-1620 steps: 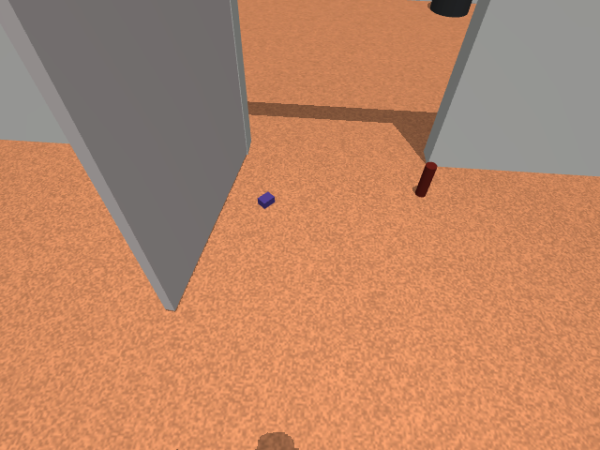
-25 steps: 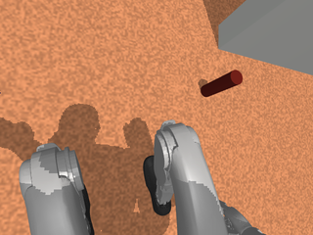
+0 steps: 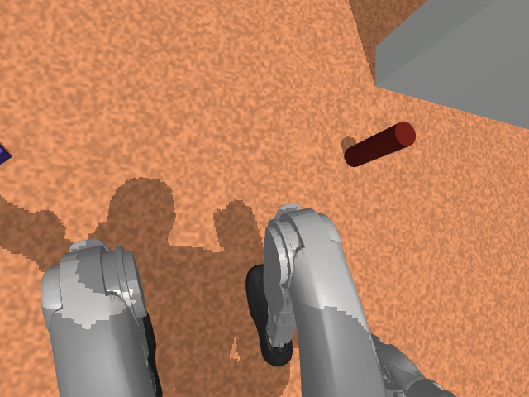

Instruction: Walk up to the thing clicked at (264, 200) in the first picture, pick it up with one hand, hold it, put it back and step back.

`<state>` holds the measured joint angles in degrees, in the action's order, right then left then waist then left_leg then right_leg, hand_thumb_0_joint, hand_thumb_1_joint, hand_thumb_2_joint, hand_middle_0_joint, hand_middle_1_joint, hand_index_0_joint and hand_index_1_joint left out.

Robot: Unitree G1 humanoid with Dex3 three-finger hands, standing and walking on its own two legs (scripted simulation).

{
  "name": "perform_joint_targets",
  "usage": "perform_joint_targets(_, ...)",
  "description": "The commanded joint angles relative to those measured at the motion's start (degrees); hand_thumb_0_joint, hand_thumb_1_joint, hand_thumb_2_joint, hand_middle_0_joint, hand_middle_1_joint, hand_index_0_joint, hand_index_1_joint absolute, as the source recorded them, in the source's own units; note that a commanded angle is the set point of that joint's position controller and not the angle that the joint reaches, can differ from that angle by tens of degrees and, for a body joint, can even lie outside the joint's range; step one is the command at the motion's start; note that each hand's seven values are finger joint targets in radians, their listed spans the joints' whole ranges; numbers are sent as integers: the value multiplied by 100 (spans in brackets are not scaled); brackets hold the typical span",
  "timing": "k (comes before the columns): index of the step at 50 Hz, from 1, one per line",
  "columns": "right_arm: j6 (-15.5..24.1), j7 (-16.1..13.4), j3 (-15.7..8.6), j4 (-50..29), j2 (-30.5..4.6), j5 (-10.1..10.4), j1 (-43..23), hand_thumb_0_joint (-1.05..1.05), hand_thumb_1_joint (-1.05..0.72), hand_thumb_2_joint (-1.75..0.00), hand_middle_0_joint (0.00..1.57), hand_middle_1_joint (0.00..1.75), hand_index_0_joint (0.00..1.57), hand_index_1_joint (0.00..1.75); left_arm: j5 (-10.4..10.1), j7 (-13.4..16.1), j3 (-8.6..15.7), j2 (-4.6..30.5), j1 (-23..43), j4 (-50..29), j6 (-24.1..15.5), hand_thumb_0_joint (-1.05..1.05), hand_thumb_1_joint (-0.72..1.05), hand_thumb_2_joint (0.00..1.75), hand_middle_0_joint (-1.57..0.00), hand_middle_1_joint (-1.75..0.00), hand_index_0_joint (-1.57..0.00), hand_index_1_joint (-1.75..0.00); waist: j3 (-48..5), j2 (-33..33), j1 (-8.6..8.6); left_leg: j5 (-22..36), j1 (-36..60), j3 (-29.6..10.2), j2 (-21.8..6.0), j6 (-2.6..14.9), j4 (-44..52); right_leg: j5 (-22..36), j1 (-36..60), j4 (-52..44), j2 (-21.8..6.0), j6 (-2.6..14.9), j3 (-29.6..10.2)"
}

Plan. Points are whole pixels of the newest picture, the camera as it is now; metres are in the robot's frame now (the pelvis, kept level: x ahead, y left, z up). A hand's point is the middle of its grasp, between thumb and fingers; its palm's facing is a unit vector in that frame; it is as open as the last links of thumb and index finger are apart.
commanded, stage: rise first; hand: left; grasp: from above
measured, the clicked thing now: out of the picture +0.48 +0.37 -0.29
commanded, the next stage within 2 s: approach in 1.46 s
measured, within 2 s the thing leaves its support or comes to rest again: neither
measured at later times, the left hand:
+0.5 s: hand out of the picture +0.42 +0.41 -0.17, palm faces -0.34 -0.27 -0.90, open 12.1 cm
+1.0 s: hand out of the picture +0.43 +0.41 -0.17, palm faces -0.32 -0.27 -0.91, open 12.0 cm
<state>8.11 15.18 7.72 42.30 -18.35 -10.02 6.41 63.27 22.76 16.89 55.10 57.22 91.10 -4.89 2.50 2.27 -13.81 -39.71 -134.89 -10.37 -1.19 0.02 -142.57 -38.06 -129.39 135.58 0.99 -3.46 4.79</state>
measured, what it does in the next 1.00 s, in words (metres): stands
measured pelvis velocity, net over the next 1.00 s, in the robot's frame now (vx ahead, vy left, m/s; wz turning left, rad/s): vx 0.00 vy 0.00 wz -0.01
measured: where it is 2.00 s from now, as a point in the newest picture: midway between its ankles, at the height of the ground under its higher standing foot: (210, 352)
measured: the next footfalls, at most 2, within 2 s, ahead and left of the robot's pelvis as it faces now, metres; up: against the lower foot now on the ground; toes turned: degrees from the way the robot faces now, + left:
none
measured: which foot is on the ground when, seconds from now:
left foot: down 0.00-1.00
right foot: down 0.00-1.00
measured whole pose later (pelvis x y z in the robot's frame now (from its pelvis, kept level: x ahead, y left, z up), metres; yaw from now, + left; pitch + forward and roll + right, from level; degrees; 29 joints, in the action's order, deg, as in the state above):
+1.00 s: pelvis +0.00 +0.00 +0.00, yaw -1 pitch +31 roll -11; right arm 9.4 15.8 7.8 42.7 -18.4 -10.3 6.9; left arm 63.3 24.2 16.7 54.8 57.7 90.7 -4.5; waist 3.0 2.7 -14.3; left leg -40.0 -135.2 -10.4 -1.2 0.4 -142.8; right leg -38.3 -129.4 135.4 1.2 -3.4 4.9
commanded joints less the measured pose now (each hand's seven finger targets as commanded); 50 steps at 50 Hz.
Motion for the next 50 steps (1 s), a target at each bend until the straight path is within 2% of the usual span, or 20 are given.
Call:
perform_joint_targets(1,64,-71,-398,34,-1585,-12,1289,0,-89,-89,20,30,20,30,4,224,2,1823,1576,-757,-101,0,-19,68,-37,-76,-39,-75,-3723,-1953,-133,955,2779,586,21,144,1480,1018,1885,-1227,210,471,640)
perform_joint_targets(2,70,-86,-413,59,-1576,-2,1237,0,-89,-89,20,30,20,30,-7,265,61,1841,1490,-626,-100,0,-19,68,-36,-78,-38,-76,-3718,-1939,-65,899,2810,570,11,135,1498,949,1776,-1209,218,482,661)
perform_joint_targets(6,90,-101,-373,38,-1601,-21,1192,0,-89,-89,20,30,20,30,92,329,4,1885,1560,-586,-110,0,-18,67,-38,-77,-39,-75,-3617,-2165,-95,862,2920,559,21,103,1572,920,1680,-1152,211,501,683)
perform_joint_targets(9,87,-106,-372,46,-1618,-42,1174,0,-89,-89,20,30,20,30,86,427,199,2085,1579,-755,-73,0,-20,69,-37,-75,-38,-74,-3956,-2343,11,1151,3123,537,-19,73,1531,1162,1718,-1069,214,498,705)
perform_joint_targets(12,89,-92,-403,75,-1591,-33,1190,0,-89,-89,20,30,20,30,92,460,138,1958,1531,-864,-10,0,-21,69,-37,-75,-37,-74,-3971,-2558,-28,1342,3272,570,-4,48,1554,1320,1714,-1047,192,506,675)
perform_joint_targets(13,85,-87,-418,95,-1610,-26,1193,0,-89,-89,20,30,20,30,71,461,230,1985,1423,-858,31,0,-20,68,-37,-74,-38,-73,-3986,-2553,48,1404,3302,551,-5,36,1604,1339,1675,-1007,189,508,693)
perform_joint_targets(18,92,-14,-488,92,-1572,6,1231,0,-89,-89,20,30,20,30,-81,340,72,1677,1218,-728,139,0,-20,69,-37,-75,-38,-74,-3831,-2354,16,1287,3177,528,-7,69,1606,1234,1572,-1063,194,517,668)
perform_joint_targets(24,96,-11,-453,19,-1599,40,1230,0,-88,-89,20,30,20,30,-125,218,43,1788,1274,-809,39,0,-18,67,-38,-74,-39,-73,-3784,-1875,-27,1054,2748,571,10,163,1477,1088,1873,-1205,211,466,616)
perform_joint_targets(25,108,-9,-437,49,-1581,46,1252,0,-89,-89,20,30,20,30,-94,207,-3,1792,1385,-927,-3,0,-20,69,-38,-74,-38,-73,-3753,-1972,-55,1085,2851,553,9,143,1496,1103,1840,-1169,200,479,622)
perform_joint_targets(26,109,-12,-441,39,-1642,15,1248,0,-88,-89,20,30,20,30,-68,217,97,1823,1219,-628,0,0,-19,68,-37,-75,-38,-74,-3728,-1960,-85,1028,2861,515,9,131,1546,1044,1824,-1160,205,479,659)
perform_joint_targets(28,116,-23,-424,33,-1585,34,1253,0,-88,-89,20,30,20,30,-54,213,20,1791,1470,-955,-92,0,-18,68,-38,-73,-39,-72,-3743,-2069,-67,1015,3004,508,7,113,1550,1025,1715,-1146,192,483,661)
perform_joint_targets(29,102,-35,-414,43,-1652,7,1224,0,-88,-89,20,30,20,30,-29,277,136,1880,1313,-599,-82,0,-18,67,-38,-74,-39,-73,-3758,-2049,-94,915,2918,487,-9,113,1552,961,1733,-1155,215,482,695)
perform_joint_targets(31,113,-42,-392,58,-1597,3,1218,0,-88,-89,20,30,20,30,36,333,100,1912,1632,-1096,-160,0,-20,69,-37,-74,-38,-73,-3966,-2317,-35,1075,3083,530,15,79,1559,1111,1783,-1103,198,492,682)
perform_joint_targets(33,117,-41,-412,73,-1608,2,1188,0,-88,-89,20,30,20,30,78,386,156,1932,1484,-920,-122,0,-19,68,-37,-74,-38,-73,-3938,-2542,17,1138,3264,479,-9,33,1639,1110,1574,-992,197,515,732)
perform_joint_targets(36,110,-27,-419,86,-1588,-5,1222,0,-88,-89,20,30,20,30,124,423,4,1709,1490,-695,-72,0,-21,69,-36,-75,-37,-74,-3791,-2432,-99,1183,3181,528,8,47,1569,1177,1551,-1040,202,514,707)
perform_joint_targets(38,108,-33,-444,111,-1589,-2,1226,0,-89,-89,20,30,20,30,101,477,98,1852,1546,-787,-34,0,-20,69,-37,-75,-37,-74,-3880,-2360,-13,1214,3088,579,1,77,1500,1229,1615,-1102,218,503,669)
perform_joint_targets(40,133,-24,-448,96,-1611,-21,1273,0,-88,-89,20,30,20,30,50,435,28,1686,1460,-662,8,0,-20,69,-37,-74,-38,-73,-3687,-2243,-113,1170,2962,588,19,96,1533,1190,1665,-1138,197,483,670)
perform_joint_targets(41,138,-16,-460,103,-1584,-12,1233,0,-89,-89,20,30,20,30,34,416,-26,1690,1419,-671,19,0,-19,67,-38,-74,-39,-73,-3650,-2269,-35,1075,2935,598,7,104,1532,1099,1577,-1154,210,499,652)
perform_joint_targets(43,151,-17,-455,91,-1628,-18,1272,0,-88,-89,20,30,20,30,16,375,31,1748,1449,-695,32,0,-18,67,-38,-74,-39,-73,-3750,-2170,-84,1156,2954,568,4,107,1510,1166,1721,-1154,202,473,668)
perform_joint_targets(50,147,1,-462,52,-1597,29,1223,0,-88,-89,20,30,20,30,-61,342,61,1773,1380,-814,24,0,-19,67,-37,-76,-38,-74,-3935,-2259,8,1186,3097,529,-2,89,1543,1174,1727,-1116,203,496,666)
